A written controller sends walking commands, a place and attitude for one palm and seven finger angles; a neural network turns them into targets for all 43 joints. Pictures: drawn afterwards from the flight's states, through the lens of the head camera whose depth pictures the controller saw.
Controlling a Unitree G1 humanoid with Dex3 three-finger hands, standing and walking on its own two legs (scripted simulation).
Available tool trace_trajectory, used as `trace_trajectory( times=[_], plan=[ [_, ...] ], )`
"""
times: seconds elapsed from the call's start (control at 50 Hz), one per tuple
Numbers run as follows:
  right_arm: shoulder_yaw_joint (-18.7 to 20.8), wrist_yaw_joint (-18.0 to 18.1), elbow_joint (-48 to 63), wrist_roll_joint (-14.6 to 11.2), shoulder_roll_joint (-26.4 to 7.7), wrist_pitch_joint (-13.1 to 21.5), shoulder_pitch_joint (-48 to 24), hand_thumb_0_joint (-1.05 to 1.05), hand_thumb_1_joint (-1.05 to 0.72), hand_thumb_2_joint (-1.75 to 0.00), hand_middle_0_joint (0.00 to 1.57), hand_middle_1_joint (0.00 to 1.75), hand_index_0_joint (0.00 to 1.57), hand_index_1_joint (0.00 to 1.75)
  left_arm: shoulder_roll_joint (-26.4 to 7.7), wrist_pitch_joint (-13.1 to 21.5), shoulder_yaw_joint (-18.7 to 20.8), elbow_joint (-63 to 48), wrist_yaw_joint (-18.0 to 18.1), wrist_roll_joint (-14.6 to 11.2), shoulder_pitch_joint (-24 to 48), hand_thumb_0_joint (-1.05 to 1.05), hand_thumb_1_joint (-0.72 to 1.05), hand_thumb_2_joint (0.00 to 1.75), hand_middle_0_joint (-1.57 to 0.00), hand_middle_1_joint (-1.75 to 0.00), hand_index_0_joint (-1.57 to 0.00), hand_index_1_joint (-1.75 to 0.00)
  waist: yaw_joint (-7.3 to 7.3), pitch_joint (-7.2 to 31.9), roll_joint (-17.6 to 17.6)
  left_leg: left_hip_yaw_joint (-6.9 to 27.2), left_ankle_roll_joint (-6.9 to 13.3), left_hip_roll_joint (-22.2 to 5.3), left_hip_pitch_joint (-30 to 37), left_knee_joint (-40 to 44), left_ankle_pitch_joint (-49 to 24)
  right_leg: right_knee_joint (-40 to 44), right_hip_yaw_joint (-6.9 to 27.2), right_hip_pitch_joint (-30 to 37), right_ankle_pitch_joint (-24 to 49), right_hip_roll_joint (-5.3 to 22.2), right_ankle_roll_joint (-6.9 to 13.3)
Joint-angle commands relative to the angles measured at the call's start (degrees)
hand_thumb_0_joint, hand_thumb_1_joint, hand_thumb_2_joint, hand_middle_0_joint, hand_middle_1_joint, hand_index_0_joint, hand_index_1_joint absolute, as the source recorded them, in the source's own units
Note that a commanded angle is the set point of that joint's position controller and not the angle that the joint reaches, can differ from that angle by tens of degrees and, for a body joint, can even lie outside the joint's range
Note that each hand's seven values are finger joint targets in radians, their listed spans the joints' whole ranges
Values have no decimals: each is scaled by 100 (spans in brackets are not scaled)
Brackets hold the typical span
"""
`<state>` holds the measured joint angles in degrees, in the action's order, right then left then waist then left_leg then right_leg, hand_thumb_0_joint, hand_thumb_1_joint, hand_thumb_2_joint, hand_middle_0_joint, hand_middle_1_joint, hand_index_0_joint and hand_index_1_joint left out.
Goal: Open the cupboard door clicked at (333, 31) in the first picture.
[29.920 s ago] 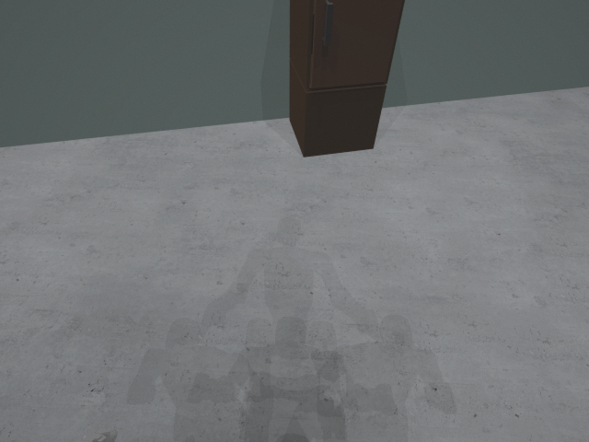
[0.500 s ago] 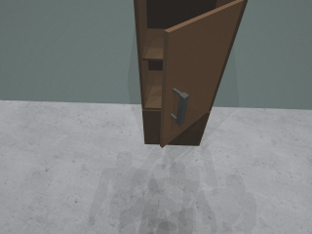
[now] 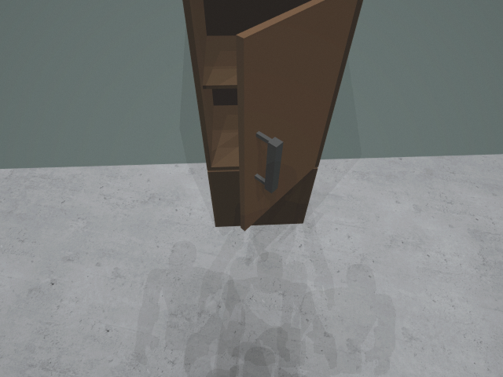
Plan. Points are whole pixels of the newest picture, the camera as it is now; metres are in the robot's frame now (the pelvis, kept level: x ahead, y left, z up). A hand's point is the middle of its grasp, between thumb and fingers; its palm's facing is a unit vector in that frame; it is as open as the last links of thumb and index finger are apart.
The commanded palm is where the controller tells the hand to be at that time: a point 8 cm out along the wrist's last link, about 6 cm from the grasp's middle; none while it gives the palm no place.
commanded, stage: walk to a spot facing it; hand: left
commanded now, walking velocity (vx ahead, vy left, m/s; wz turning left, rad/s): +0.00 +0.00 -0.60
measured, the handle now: (266, 162) +0.58 +0.00 -0.05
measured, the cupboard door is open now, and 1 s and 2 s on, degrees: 44 44 44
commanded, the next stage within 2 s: none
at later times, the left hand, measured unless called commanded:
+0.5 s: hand out of the picture +0.08 +0.19 -0.17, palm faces -0.18 -0.95 -0.25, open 7.4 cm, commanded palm none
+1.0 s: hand (184, 362) +0.17 +0.14 -0.18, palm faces -0.53 -0.82 -0.22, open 7.4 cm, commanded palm none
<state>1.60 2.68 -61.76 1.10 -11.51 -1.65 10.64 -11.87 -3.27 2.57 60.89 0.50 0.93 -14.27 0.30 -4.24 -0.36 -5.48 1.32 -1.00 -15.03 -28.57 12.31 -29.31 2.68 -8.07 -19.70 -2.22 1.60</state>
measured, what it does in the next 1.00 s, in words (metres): steps on the spot, turning right: left foot, then right foot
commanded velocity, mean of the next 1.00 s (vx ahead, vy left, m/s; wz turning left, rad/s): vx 0.00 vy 0.00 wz -0.60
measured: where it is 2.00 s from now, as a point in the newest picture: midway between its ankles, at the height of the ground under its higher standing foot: outside the picture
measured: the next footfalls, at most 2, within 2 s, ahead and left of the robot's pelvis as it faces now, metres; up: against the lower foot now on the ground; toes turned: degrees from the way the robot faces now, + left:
left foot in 0.52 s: +0.09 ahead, +0.09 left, +0.00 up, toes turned -28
right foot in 0.74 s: -0.02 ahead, -0.15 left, +0.00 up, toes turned -23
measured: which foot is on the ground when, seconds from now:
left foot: down 0.00-0.14, up 0.16-0.50, down 0.52-1.00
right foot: down 0.00-0.50, up 0.52-0.72, down 0.74-0.96, up 0.98-1.00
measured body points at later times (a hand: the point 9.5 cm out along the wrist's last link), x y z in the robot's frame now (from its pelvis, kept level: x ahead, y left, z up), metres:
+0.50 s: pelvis -0.02 +0.00 +0.00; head +0.03 -0.01 +0.45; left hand +0.09 +0.24 -0.15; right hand +0.03 -0.28 -0.13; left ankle +0.01 +0.14 -0.73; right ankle -0.04 -0.11 -0.74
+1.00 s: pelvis -0.02 +0.01 -0.01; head +0.04 +0.00 +0.43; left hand +0.20 +0.18 -0.16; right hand -0.11 -0.26 -0.14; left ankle +0.05 +0.10 -0.74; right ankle -0.07 -0.12 -0.72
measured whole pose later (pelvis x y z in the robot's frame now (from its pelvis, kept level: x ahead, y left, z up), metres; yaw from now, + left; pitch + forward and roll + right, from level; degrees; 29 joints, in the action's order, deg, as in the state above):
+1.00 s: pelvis -0.02 +0.01 -0.01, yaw -32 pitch +1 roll -1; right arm 2.2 1.9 -50.4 1.3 -15.4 -0.6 12.5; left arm -15.0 -5.2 3.8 50.5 -1.3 1.2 -9.2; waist -1.2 -5.8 -1.0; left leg -3.2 0.2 -3.5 -19.8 -37.8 18.0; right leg -46.4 5.2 -25.1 -25.3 -2.8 -1.3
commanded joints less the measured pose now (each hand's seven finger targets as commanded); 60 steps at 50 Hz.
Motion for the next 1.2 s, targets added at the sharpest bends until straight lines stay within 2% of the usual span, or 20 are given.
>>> trace_trajectory(
  times=[0.0,0.08,0.12,0.22,0.36,0.44,0.48,0.5,0.52,0.58,0.66,0.68,0.72,0.88,0.9,0.92,0.96,1.04,1.1,1.18],
  plan=[
    [333,86,380,68,-1173,115,454,0,-90,-90,20,30,20,30,-602,3,225,-543,-71,12,-88,0,90,90,-20,-30,-20,-30,-52,357,1130,1734,872,-1990,481,1283,-315,-1530,-125,-1154,-959,189,17],
    [351,67,658,61,-1165,109,-80,0,-90,-90,20,30,20,30,-540,23,293,-487,-130,31,-665,0,90,90,-20,-30,-20,-30,374,439,394,699,458,-1602,-579,314,-433,-259,-228,61,24,332,47],
    [297,-35,974,-18,-567,46,-339,0,-90,-90,20,30,20,30,-1397,96,428,-575,-32,122,-654,0,90,90,-20,-30,-20,-30,399,-9,-1896,-279,-350,-40,-1818,-2075,1863,1701,2531,-98,702,2174,849],
    [301,-51,965,-4,-524,9,-229,0,-90,-90,20,30,20,30,-1036,184,402,-874,81,53,45,0,90,90,-20,-30,-20,-30,38,190,-566,612,-369,-241,-1710,-3321,1246,939,1736,-140,2475,1539,1085],
    [282,0,1230,-80,-493,45,-425,0,-90,-90,20,30,20,30,-1189,150,491,-903,65,77,-233,0,90,90,-20,-30,-20,-30,197,477,-845,553,-391,-33,-1182,-1986,1421,693,2093,286,3276,1336,1026],
    [265,58,1103,-109,-564,136,235,0,-90,-90,20,30,20,30,-1130,106,479,-1080,33,25,235,0,90,90,-20,-30,-20,-30,-192,710,-702,579,-327,-9,261,134,432,173,2013,-427,3122,916,561],
    [412,95,1135,37,-1448,221,487,0,-90,-90,20,30,20,30,-624,87,352,-1339,-80,-66,205,0,90,90,-20,-30,-20,-30,-215,737,1662,2660,501,-2099,1600,1260,-478,-1331,660,-2428,-239,-219,-156],
    [423,126,1210,78,-1577,197,569,0,-90,-90,20,30,20,30,-769,134,356,-1495,-127,-7,446,0,90,90,-20,-30,-20,-30,-257,525,1486,3082,1105,-2840,968,1313,-1028,-2581,101,-2517,-1492,-33,-327],
    [395,113,1305,127,-1587,209,425,0,-90,-90,20,30,20,30,-801,142,382,-1595,-196,57,554,0,90,90,-20,-30,-20,-30,-201,374,811,2884,1255,-2752,470,1229,-1236,-3102,120,-2462,-1397,213,-371],
    [324,83,1351,143,-1226,207,109,0,-90,-90,20,30,20,30,-665,115,333,-1449,-245,10,662,0,90,90,-20,-30,-20,-30,-63,461,1578,1225,728,-1755,770,435,-3417,-2828,-251,-2214,-1175,307,-385],
    [399,33,1405,81,-1411,147,172,0,-90,-90,20,30,20,30,-714,164,306,-1367,-288,5,255,0,90,90,-20,-30,-20,-30,63,740,924,506,154,-1394,370,-441,-2689,-478,-869,-511,325,-46,-239],
    [413,15,1464,39,-1365,128,36,0,-90,-90,20,30,20,30,-902,166,372,-1277,-272,6,-46,0,90,90,-20,-30,-20,-30,237,719,543,352,-44,-1201,-287,-885,-1660,95,-630,202,1178,119,-140],
    [284,-33,1820,-58,-849,62,-300,0,-90,-90,20,30,20,30,-1913,178,543,-1233,-138,51,-474,0,90,90,-20,-30,-20,-30,577,675,-1789,106,-481,-187,-1807,-3228,2696,1123,2578,444,2891,2454,1090],
    [224,-78,1258,-58,-678,88,730,0,-90,-90,20,30,20,30,-1424,54,408,-1554,-48,62,854,0,90,90,-20,-30,-20,-30,-339,559,-667,221,-414,-53,382,-595,638,403,1625,-1528,1035,1074,571],
    [257,-49,1195,-33,-910,126,1007,0,-90,-90,20,30,20,30,-1247,15,353,-1608,-81,15,927,0,90,90,-20,-30,-20,-30,-457,532,-161,629,-274,-356,897,310,728,35,1317,-2099,232,683,268],
    [367,-25,1234,75,-1525,189,1049,0,-90,-90,20,30,20,30,-835,-19,257,-1730,-139,-48,806,0,90,90,-20,-30,-20,-30,-429,355,1630,2502,250,-1834,1029,1444,1465,-1378,514,-2954,-921,-112,-122],
    [375,-4,1448,110,-1775,283,761,0,-90,-90,20,30,20,30,-1050,47,313,-1825,-232,28,950,0,90,90,-20,-30,-20,-30,-264,365,954,3423,1146,-2930,-7,1758,1180,-3330,215,-2567,-1209,307,-287],
    [275,16,1361,123,-1360,270,445,0,-90,-90,20,30,20,30,-645,51,218,-1558,-330,12,851,0,90,90,-20,-30,-20,-30,-78,537,1243,756,541,-1716,613,670,-2194,-2590,-493,-2074,-844,362,-413],
    [331,-1,1209,101,-1447,241,873,0,-90,-90,20,30,20,30,-565,107,169,-1556,-316,-14,970,0,90,90,-20,-30,-20,-30,-301,777,1344,376,404,-1712,1090,185,-3290,-1421,-862,-1480,-694,123,-288],
    [379,-79,1329,0,-1331,171,643,0,-90,-90,20,30,20,30,-1066,172,302,-1321,-226,11,219,0,90,90,-20,-30,-20,-30,104,783,529,-174,-221,-1437,-263,-962,-1598,443,-274,564,1908,585,74]
  ],
)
